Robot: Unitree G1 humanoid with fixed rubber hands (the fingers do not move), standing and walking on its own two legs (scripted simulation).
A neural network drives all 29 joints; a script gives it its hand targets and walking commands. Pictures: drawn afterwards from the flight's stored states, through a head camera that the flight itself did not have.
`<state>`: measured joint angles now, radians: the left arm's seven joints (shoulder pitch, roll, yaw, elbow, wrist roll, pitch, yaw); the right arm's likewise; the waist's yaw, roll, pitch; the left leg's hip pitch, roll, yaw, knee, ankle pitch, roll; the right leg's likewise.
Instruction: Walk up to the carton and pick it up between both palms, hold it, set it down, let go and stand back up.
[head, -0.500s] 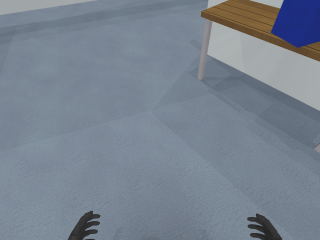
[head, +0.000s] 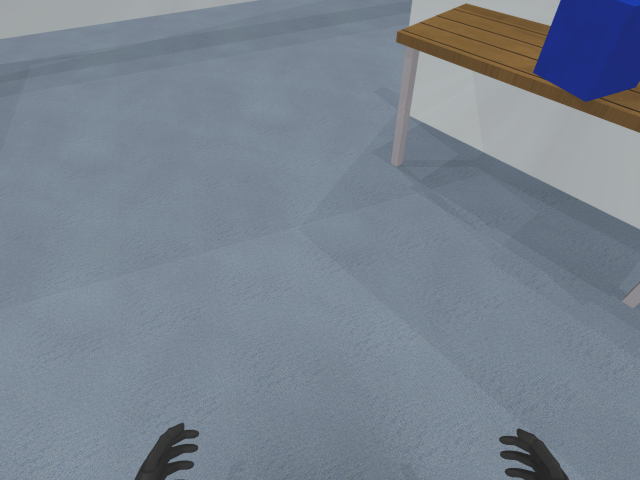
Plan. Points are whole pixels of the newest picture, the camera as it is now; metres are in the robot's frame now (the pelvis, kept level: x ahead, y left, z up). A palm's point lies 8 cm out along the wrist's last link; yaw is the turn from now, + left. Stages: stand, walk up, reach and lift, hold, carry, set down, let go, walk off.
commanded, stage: stand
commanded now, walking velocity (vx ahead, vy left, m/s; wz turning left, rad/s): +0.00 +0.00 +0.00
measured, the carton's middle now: (602, 37) +1.25 -0.78 +0.01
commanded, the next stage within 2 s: walk up in 1.98 s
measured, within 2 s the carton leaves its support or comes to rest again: neither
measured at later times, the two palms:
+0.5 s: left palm out of the picture +0.11 +0.25 -0.08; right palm out of the picture +0.11 -0.25 -0.09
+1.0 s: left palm out of the picture +0.10 +0.25 -0.09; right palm out of the picture +0.09 -0.25 -0.09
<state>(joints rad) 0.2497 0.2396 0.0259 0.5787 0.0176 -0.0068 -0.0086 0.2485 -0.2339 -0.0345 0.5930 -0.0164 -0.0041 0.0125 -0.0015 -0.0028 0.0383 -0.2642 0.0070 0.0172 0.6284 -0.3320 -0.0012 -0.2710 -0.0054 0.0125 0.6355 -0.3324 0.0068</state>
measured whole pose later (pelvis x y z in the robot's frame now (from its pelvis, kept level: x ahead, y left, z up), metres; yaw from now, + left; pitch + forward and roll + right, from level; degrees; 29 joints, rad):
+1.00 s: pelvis -0.02 +0.00 +0.00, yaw -1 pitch -2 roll +0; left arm 0.29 0.26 0.01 0.63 0.01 -0.01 -0.01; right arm 0.29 -0.25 -0.02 0.63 -0.01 0.00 0.01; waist 0.00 0.00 0.04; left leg -0.27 0.01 0.03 0.59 -0.29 0.00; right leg -0.28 0.00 0.03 0.60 -0.28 0.01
